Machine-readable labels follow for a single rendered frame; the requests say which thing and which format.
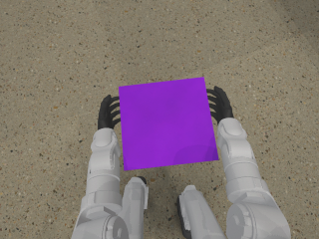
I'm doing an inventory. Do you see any robot left upper arm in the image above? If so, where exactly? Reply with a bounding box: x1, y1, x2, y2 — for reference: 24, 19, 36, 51
71, 214, 130, 239

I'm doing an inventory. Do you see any left robot shin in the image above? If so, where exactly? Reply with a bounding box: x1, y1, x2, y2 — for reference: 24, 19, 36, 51
124, 177, 145, 191

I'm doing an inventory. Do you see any robot left forearm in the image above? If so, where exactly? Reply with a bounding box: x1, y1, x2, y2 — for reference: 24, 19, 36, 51
71, 127, 123, 239

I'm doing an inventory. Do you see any robot right hand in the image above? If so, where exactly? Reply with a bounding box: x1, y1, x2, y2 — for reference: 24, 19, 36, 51
206, 86, 234, 125

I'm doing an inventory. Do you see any robot right upper arm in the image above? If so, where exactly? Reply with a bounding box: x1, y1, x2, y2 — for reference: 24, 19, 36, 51
225, 201, 291, 239

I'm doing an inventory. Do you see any robot right thigh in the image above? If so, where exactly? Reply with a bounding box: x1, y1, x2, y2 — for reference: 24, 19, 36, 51
178, 189, 226, 239

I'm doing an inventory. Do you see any robot right forearm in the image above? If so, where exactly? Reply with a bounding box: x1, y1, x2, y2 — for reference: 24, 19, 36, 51
216, 118, 291, 234

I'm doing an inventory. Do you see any carton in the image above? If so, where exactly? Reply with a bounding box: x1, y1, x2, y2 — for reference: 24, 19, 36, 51
119, 77, 219, 171

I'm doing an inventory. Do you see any robot left hand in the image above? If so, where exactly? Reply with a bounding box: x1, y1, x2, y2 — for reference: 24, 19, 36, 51
98, 95, 121, 130

